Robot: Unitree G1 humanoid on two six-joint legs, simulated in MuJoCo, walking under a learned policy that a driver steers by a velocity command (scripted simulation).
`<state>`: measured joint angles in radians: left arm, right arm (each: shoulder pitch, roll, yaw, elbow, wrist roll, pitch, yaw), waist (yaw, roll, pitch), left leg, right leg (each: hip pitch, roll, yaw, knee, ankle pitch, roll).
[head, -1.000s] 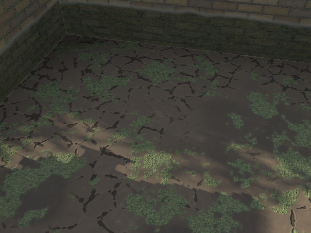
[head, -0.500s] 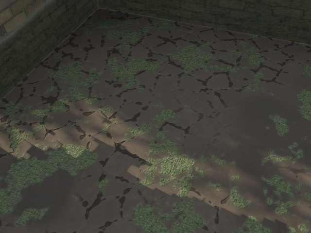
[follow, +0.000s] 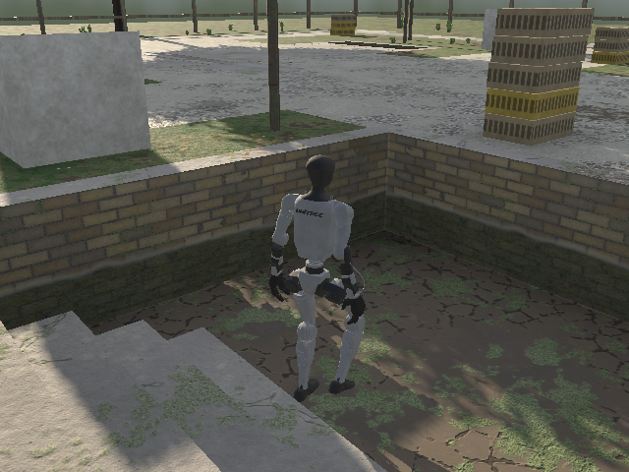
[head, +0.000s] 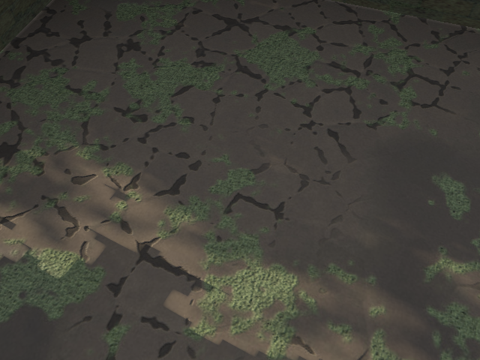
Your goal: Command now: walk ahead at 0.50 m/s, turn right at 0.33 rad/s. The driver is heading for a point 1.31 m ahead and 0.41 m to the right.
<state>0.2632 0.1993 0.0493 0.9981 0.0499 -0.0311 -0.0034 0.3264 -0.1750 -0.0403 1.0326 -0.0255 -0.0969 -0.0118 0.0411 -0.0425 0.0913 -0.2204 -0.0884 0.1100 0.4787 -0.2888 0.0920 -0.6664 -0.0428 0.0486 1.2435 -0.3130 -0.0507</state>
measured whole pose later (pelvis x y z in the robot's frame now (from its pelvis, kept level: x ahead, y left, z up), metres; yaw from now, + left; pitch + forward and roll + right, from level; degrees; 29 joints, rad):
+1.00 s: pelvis +0.56 -0.08 +0.01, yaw -32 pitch +1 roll +1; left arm 0.22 0.30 0.07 0.81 0.03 -0.02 -0.04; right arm 0.33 -0.24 -0.04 0.85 -0.02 -0.09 0.00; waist -0.02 -0.05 0.03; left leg -0.13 -0.02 0.10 0.31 -0.20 0.04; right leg -0.56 0.00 0.07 1.07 -0.26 -0.07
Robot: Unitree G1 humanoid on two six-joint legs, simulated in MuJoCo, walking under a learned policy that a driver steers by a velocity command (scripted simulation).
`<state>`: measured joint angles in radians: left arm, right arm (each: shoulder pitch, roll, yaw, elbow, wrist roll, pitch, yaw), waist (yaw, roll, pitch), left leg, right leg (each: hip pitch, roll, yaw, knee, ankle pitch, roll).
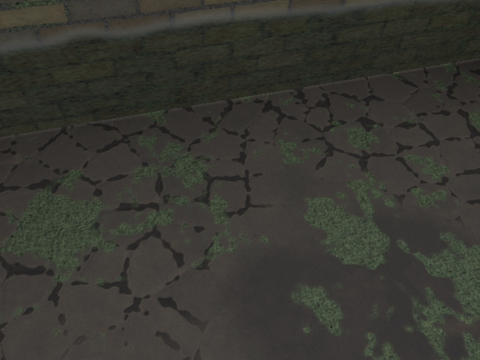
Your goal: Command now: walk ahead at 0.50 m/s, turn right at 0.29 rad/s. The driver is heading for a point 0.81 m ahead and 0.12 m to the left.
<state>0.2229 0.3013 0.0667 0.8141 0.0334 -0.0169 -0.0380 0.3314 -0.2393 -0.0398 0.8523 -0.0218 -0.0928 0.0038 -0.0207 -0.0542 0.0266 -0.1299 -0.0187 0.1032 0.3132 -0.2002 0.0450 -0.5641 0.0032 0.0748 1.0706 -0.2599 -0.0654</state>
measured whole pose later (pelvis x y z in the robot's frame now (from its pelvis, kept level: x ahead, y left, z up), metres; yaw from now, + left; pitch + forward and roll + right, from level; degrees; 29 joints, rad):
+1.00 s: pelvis +0.51 +0.02 -0.01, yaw +16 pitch +0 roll +0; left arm 0.20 0.25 0.03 0.81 0.04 -0.06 -0.01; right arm 0.28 -0.27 -0.07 0.86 0.00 -0.03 0.01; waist 0.00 -0.02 0.05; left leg -0.23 -0.13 0.02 0.41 -0.18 0.14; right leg -0.51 -0.09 0.02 1.16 -0.32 0.01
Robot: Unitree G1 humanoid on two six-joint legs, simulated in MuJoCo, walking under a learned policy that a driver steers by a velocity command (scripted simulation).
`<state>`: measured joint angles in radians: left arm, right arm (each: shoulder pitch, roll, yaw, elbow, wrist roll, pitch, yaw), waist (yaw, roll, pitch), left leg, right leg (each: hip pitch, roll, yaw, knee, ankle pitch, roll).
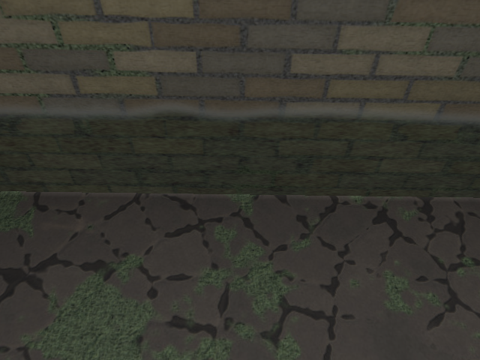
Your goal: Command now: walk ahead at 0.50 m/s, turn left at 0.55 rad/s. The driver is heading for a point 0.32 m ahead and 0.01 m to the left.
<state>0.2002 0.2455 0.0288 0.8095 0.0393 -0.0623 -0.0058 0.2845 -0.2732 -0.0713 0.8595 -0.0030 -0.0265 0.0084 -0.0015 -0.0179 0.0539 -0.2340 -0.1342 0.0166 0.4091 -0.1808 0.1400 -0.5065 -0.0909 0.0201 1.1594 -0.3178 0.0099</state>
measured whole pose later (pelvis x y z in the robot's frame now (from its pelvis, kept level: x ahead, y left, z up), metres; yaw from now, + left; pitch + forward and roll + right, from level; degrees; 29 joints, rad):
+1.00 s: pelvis +0.26 -0.01 +0.01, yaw +11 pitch -2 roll +0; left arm 0.24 0.21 0.02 1.02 0.00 -0.01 0.01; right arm 0.23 -0.21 0.02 1.02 -0.01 -0.02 -0.03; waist 0.02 -0.01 0.01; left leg -0.12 -0.04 -0.02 0.38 -0.23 0.03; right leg -0.22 0.01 -0.03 0.37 -0.12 -0.02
